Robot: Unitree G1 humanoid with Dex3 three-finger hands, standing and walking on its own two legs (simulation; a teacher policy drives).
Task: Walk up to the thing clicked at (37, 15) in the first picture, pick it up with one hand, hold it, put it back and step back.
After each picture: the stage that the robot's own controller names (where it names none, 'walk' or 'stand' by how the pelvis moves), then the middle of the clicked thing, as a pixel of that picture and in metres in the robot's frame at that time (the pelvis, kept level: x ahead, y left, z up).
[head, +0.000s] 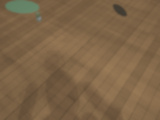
stand; (38, 16) +1.86 +0.56 -0.72
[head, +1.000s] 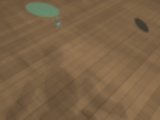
walk; (57, 21) +1.79 +0.23 -0.70
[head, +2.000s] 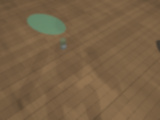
walk; (63, 43) +1.27 +0.16 -0.71
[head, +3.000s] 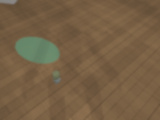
walk; (56, 77) +0.86 +0.20 -0.72
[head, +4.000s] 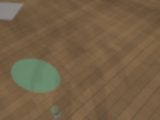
walk; (55, 112) +0.53 +0.23 -0.71
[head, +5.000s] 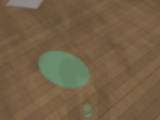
walk; (87, 110) +0.46 -0.02 -0.69
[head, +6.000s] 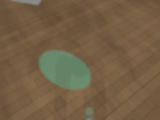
stand; (88, 113) +0.42 -0.04 -0.68
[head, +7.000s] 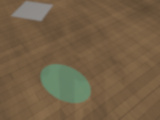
stand; out of the picture +0.41 -0.03 -0.73
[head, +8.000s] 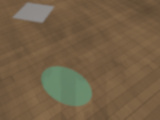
stand; out of the picture +0.39 -0.03 -0.73
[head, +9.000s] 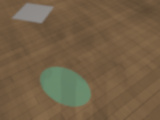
stand; out of the picture +0.38 -0.02 -0.73
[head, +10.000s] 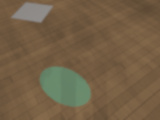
stand; out of the picture +0.38 -0.01 -0.73
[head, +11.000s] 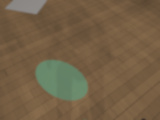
go down; out of the picture +0.38 -0.02 -0.70
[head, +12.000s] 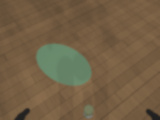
go down; (88, 111) +0.40 -0.03 -0.63
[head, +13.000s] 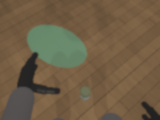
go down; (85, 93) +0.44 -0.03 -0.56
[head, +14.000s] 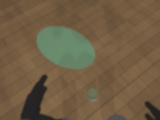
go down; (92, 95) +0.44 -0.03 -0.55
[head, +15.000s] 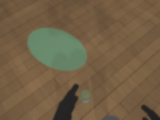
go down; (85, 96) +0.43 -0.02 -0.57
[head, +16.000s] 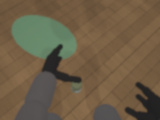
go down; (76, 86) +0.45 -0.03 -0.52
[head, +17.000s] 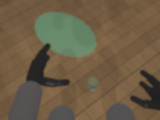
go down; (92, 84) +0.46 -0.03 -0.48
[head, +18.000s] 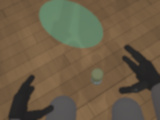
go down; (96, 77) +0.47 -0.03 -0.42
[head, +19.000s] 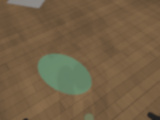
stand; out of the picture +0.40 -0.03 -0.63
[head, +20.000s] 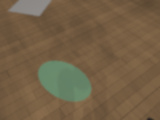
stand; out of the picture +0.39 -0.03 -0.66
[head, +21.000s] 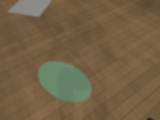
rest palm; out of the picture +0.39 -0.03 -0.66
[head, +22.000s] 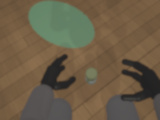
withdraw; (91, 76) +0.47 -0.04 -0.42
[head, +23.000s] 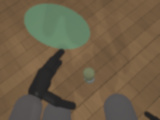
go down; (89, 75) +0.47 -0.03 -0.44
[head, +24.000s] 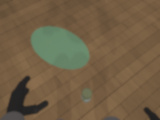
go down; (86, 95) +0.44 -0.03 -0.56
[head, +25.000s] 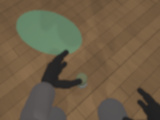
go down; (81, 80) +0.47 -0.02 -0.47
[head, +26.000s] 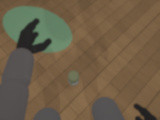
go down; (73, 78) +0.47 -0.02 -0.48
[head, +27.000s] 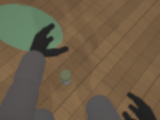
go down; (65, 77) +0.47 -0.02 -0.47
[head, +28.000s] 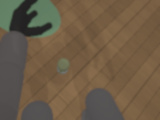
go down; (62, 66) +0.47 -0.02 -0.46
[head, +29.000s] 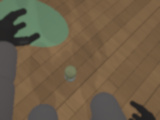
go down; (70, 74) +0.47 -0.03 -0.44
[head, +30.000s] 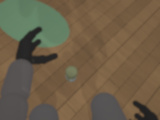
go down; (71, 74) +0.47 -0.03 -0.44
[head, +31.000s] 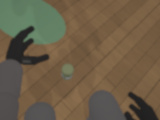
go down; (67, 72) +0.47 -0.03 -0.43
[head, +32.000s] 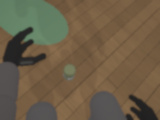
go down; (69, 72) +0.47 -0.02 -0.43
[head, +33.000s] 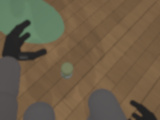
go down; (66, 71) +0.47 -0.02 -0.42
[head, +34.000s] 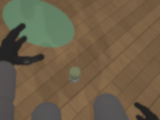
rest palm; (74, 74) +0.47 -0.03 -0.44
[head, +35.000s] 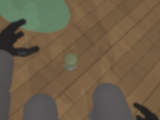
go down; (70, 62) +0.49 -0.02 -0.39
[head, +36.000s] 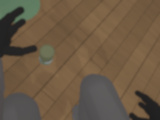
go down; (46, 55) +0.49 +0.01 -0.32
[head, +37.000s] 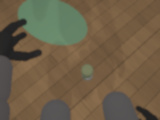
go down; (87, 72) +0.47 -0.03 -0.42
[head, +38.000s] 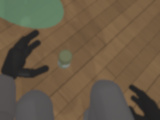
go down; (64, 59) +0.49 -0.01 -0.35
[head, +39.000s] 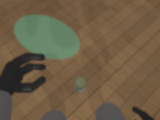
hold; (80, 85) +0.46 -0.03 -0.48
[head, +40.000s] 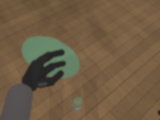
go down; (77, 103) +0.44 -0.02 -0.59
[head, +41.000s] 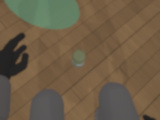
walk; (78, 59) +0.50 -0.01 -0.38
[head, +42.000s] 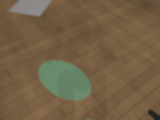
stand; out of the picture +0.41 -0.05 -0.66
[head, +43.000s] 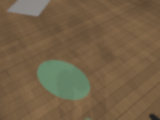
stand; out of the picture +0.41 -0.04 -0.66
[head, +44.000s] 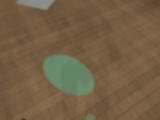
stand; out of the picture +0.41 -0.05 -0.68
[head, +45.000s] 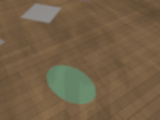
stand; out of the picture +0.42 -0.05 -0.73
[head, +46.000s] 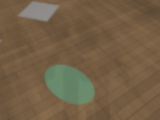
stand; out of the picture +0.40 -0.04 -0.73
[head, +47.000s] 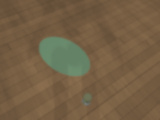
walk; (86, 99) +0.48 -0.10 -0.71
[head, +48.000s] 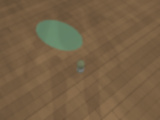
walk; (80, 66) +0.79 -0.01 -0.70
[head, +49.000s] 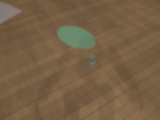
stand; (92, 60) +1.09 -0.07 -0.71
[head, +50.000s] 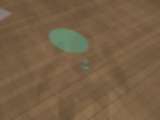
stand; (85, 64) +1.02 -0.04 -0.72
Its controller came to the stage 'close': yes
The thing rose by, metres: 0.00
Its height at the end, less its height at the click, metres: +0.00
